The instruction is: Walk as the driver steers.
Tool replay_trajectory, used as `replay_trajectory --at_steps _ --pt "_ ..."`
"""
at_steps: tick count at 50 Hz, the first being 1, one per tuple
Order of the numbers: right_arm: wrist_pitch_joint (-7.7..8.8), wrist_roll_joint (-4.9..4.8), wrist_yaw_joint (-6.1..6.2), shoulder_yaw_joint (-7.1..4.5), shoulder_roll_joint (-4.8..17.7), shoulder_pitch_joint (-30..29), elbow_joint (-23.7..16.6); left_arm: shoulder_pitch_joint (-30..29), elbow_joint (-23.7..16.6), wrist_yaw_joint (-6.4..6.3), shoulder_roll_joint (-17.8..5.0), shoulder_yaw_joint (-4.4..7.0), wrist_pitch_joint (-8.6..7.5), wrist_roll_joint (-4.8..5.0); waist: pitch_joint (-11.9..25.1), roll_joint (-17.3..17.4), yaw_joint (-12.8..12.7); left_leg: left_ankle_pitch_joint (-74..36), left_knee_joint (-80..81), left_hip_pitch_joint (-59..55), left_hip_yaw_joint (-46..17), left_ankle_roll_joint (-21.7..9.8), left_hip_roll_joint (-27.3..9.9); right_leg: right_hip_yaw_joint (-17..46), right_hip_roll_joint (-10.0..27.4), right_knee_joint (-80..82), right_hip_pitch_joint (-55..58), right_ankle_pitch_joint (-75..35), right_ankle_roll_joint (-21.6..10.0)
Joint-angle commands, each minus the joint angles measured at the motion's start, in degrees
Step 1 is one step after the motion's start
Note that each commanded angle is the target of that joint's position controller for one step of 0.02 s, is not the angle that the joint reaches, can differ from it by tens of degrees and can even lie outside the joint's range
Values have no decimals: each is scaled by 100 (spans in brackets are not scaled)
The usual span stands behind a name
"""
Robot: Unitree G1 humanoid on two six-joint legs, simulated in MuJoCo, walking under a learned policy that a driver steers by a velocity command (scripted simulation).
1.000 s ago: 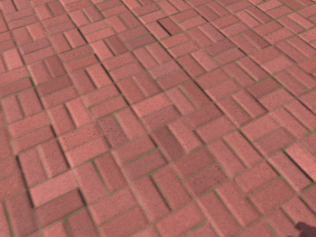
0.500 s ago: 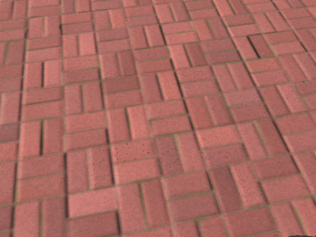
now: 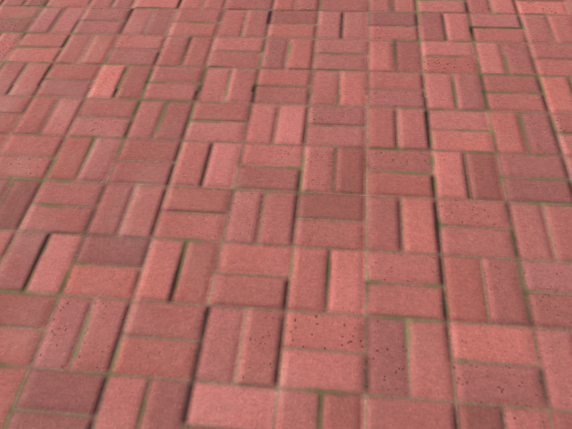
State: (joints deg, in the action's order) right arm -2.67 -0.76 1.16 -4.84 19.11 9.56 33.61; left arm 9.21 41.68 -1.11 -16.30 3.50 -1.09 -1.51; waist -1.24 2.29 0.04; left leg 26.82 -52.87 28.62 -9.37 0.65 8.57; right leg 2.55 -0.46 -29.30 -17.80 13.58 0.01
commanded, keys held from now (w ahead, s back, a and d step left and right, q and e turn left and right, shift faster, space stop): q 0.24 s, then no key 0.76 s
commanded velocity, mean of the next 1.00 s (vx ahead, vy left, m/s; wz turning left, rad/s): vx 0.01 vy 0.00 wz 0.28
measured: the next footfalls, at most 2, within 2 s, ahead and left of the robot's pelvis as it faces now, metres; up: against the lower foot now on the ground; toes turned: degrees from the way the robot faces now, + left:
left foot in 0.32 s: +0.02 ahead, +0.14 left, +0.00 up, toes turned +12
right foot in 0.70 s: +0.06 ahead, -0.09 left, +0.00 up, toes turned +14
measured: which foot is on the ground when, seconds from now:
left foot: up 0.00-0.30, down 0.32-1.00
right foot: down 0.00-0.32, up 0.34-0.68, down 0.70-1.00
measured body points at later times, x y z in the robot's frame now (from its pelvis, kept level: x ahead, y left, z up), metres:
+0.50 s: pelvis -0.01 +0.04 +0.01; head +0.02 +0.08 +0.45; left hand +0.05 +0.36 -0.12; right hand +0.23 -0.17 -0.07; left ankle -0.02 +0.14 -0.74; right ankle +0.00 -0.12 -0.66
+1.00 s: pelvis +0.00 +0.02 +0.00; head +0.01 +0.02 +0.45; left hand +0.04 +0.30 -0.12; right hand +0.18 -0.20 -0.12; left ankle -0.02 +0.14 -0.74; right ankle +0.02 -0.10 -0.74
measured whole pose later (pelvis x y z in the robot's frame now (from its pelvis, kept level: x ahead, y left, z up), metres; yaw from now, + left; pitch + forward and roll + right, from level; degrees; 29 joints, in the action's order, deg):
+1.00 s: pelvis +0.00 +0.02 +0.00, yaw +15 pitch -1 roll +0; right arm -1.3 0.7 1.1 -2.6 13.7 11.0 45.7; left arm 10.9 48.2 -1.0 -13.6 1.1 -1.1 -0.7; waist -1.9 0.0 0.0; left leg 15.1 -29.5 12.9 -1.9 -0.7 1.8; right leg -0.2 1.2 -30.0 -11.3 17.3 0.8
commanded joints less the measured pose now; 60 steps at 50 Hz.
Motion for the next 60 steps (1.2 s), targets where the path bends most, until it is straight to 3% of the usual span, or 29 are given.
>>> replay_trajectory --at_steps 1,3,5,7,9,12,14,15,16,17,18,19,20,22,23,25,27,31,33,34,35,36,37,38,41,49,60 --pt "-35 6 30 -310 778 416 -185 -417 -534 -78 -688 182 -36 112 415 -893 145 -25 -1762 845 148 355 -464 1240 1661 832 1027 -2407 -1091" --pt "-85 -59 -8 -209 474 264 -254 -319 -512 -115 -711 171 33 95 313 -1003 46 -320 -1584 821 486 463 -558 684 1405 930 1013 -2464 -1087" --pt "-72 -89 -27 -150 349 -107 -424 -117 -468 -145 -800 212 102 58 354 -1211 -174 -432 -984 893 681 533 -701 511 1444 959 1381 -2453 -1173" --pt "-60 -58 -69 -103 275 -255 -522 -53 -444 -144 -941 270 147 68 495 -1304 -266 -375 -356 577 791 536 -867 374 1567 922 1521 -2473 -1222" --pt "-58 -37 -119 -73 246 -289 -575 -122 -448 -102 -1094 330 165 104 567 -1373 -285 -354 241 58 973 458 -950 207 1679 928 1359 -2520 -1233" --pt "-95 -49 -178 -126 368 -189 -571 -139 -405 -30 -1187 373 145 197 572 -1433 -257 -472 1027 -441 1195 289 -915 103 1815 823 1287 -2383 -1182" --pt "-101 -36 -208 -143 316 51 -487 -203 -344 -5 -1202 368 131 309 561 -1336 -68 -1013 2082 -1024 1283 43 -802 26 1767 513 1140 -2261 -1019" --pt "-90 -20 -199 -169 328 307 -374 -178 -287 1 -1094 330 123 360 599 -1194 68 -1598 2828 -1609 1324 -143 -680 -128 1637 202 889 -2020 -803" --pt "-73 -9 -150 -223 524 467 -345 140 -153 32 -846 254 94 297 736 -614 65 -2601 3212 -2512 823 -337 -933 -482 1372 -396 265 -1277 -373" --pt "-46 59 -43 -326 1146 575 -469 143 -376 95 -309 40 56 -71 993 1316 -98 -5040 3063 -3565 -1173 -938 -2579 -1015 709 -2068 -1224 1630 255" --pt "71 244 -86 -248 1039 542 -493 -274 -475 32 -600 133 61 20 1069 1278 233 -5318 3100 -2862 -1643 -2018 -3249 -391 346 -3107 -1681 2594 430" --pt "178 275 -123 -181 826 475 -426 -418 -434 -10 -885 222 101 157 902 766 307 -4764 3212 -2573 -1214 -1980 -2908 -128 450 -3568 -1633 2378 430" --pt "242 222 -120 -128 673 212 -334 -379 -370 -28 -876 243 134 203 695 649 154 -4243 3229 -2432 -789 -1653 -2515 -47 493 -3575 -1646 1993 402" --pt "258 99 -81 -50 524 -191 -300 -174 -196 -86 -841 261 203 135 536 588 -11 -4132 3251 -2178 -379 -1347 -2165 -39 489 -3468 -1458 1312 479" --pt "261 117 -55 6 415 -255 -278 -54 -141 -75 -782 251 208 138 588 597 -91 -4298 3264 -2041 -232 -1338 -2067 -68 432 -3479 -1204 1051 521" --pt "274 154 -29 56 269 -326 -219 90 -76 -52 -624 197 213 177 669 581 -136 -4118 3283 -2071 -72 -1325 -1960 -93 423 -2951 -933 795 564" --pt "266 153 -20 59 260 -331 -143 -61 -106 -41 -472 116 217 166 594 579 -36 -3679 3285 -2064 -88 -1306 -1925 -106 446 -2106 -652 781 550" --pt "231 159 -59 54 340 -253 63 -124 -125 -21 -533 86 211 174 437 614 103 -2874 3301 -1881 -461 -1428 -2042 -183 366 -993 -97 933 458" --pt "236 100 -75 125 202 -399 160 121 -7 1 -448 57 174 150 365 482 -105 -2437 3211 -1639 -469 -1255 -1905 -257 301 96 473 156 337" --pt "260 81 -85 163 107 -283 263 219 36 19 -451 32 142 73 354 291 -181 -2160 3191 -1438 -409 -1016 -1767 -165 351 716 937 -707 237" --pt "308 158 -95 193 22 -86 344 289 28 8 -674 52 115 7 454 -44 -76 -1758 3028 -1240 -258 -711 -1516 246 709 702 1362 -1639 104" --pt "350 213 -131 149 95 187 378 187 56 -1 -1059 138 110 59 400 -678 256 -1333 3009 -1182 124 -484 -1125 257 873 371 1210 -1601 -109" --pt "340 241 -117 164 85 -34 400 68 90 38 -803 108 86 112 358 -877 124 -1226 2930 -1587 386 -290 -931 263 773 490 617 -588 -248" --pt "313 221 -97 142 155 -273 396 -29 68 65 -575 38 48 85 222 -793 29 -1294 2796 -1727 409 -242 -920 234 684 615 366 -158 -208" --pt "205 176 -28 128 80 -262 468 -30 147 60 -467 -21 -68 53 163 -709 13 -1713 2734 -1755 352 -339 -980 123 572 613 311 -215 -37" --pt "222 141 15 96 -11 -47 875 124 362 -21 -446 -83 -65 87 130 -251 -45 -2003 2761 -1744 364 -262 -993 36 462 507 442 -289 -48" --pt "220 109 102 67 34 106 1512 167 816 -17 -365 -121 -53 110 81 -213 -25 -2307 2797 -1942 401 -204 -1016 -45 348 591 498 -472 -66"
